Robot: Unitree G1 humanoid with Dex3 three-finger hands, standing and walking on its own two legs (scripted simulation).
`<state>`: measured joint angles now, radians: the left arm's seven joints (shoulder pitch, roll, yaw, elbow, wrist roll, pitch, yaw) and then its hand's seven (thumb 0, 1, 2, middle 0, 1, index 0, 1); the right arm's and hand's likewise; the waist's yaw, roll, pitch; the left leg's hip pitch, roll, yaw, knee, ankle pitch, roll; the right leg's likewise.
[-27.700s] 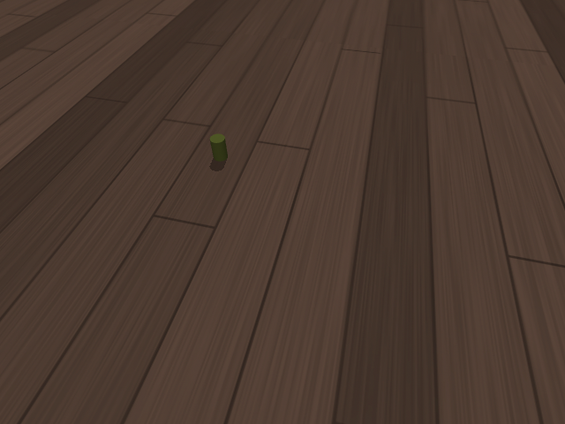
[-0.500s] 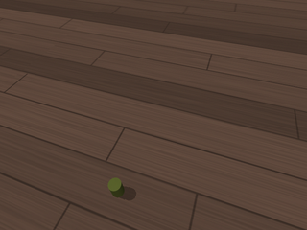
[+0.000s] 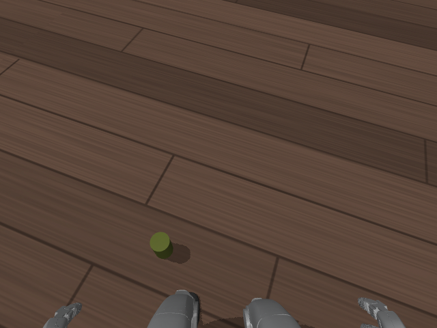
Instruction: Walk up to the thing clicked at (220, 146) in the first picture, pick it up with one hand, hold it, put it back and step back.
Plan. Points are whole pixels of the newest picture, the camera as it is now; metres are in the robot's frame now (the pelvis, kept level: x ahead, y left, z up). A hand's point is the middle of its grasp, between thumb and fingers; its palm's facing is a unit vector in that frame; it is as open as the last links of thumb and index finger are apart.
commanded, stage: walk up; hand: left
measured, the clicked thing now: (162, 245) +0.43 +0.23 -0.69
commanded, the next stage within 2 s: stand in 1.36 s
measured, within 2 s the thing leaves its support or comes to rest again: neither
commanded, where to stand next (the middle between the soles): +0.05 +0.00 m, yaw +0 degrees
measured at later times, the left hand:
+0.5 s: hand out of the picture -0.02 +0.28 -0.13, palm faces -0.04 -0.90 -0.43, open 7.3 cm
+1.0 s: hand out of the picture -0.05 +0.24 -0.13, palm faces +0.03 -0.94 -0.34, open 7.3 cm
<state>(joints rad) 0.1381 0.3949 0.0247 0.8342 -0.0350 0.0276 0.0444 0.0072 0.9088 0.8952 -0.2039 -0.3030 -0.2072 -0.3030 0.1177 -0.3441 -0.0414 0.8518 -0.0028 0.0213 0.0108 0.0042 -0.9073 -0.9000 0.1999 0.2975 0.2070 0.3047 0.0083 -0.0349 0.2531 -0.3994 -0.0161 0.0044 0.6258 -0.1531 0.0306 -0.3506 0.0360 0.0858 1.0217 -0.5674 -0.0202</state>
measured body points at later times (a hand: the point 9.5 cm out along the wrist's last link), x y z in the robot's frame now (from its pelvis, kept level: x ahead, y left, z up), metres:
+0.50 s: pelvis -0.08 +0.00 +0.01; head -0.02 -0.02 +0.45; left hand -0.02 +0.32 -0.10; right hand -0.02 -0.32 -0.12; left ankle -0.09 +0.12 -0.69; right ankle -0.08 -0.11 -0.72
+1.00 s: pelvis -0.11 -0.02 +0.02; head -0.12 -0.02 +0.47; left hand -0.05 +0.29 -0.10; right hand +0.00 -0.32 -0.10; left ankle -0.10 +0.11 -0.72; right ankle -0.08 -0.14 -0.72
